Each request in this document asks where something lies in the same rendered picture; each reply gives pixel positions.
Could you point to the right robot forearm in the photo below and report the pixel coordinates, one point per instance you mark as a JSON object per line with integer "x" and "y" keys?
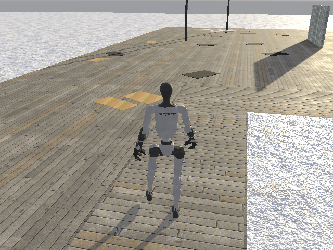
{"x": 191, "y": 135}

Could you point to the robot left foot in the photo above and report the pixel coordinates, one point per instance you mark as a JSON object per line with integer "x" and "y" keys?
{"x": 149, "y": 196}

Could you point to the robot right upper arm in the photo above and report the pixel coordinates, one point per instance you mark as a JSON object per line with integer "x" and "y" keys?
{"x": 185, "y": 117}

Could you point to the right robot thigh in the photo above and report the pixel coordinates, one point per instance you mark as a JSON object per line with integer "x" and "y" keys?
{"x": 178, "y": 163}

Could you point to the robot left hand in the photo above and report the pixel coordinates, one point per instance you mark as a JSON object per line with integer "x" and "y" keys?
{"x": 136, "y": 153}

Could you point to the robot right hand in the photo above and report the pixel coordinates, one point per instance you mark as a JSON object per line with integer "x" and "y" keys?
{"x": 189, "y": 142}

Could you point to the robot left upper arm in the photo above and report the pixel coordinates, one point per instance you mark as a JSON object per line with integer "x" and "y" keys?
{"x": 147, "y": 119}

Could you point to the left robot forearm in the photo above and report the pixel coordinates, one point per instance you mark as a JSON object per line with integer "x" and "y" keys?
{"x": 140, "y": 140}

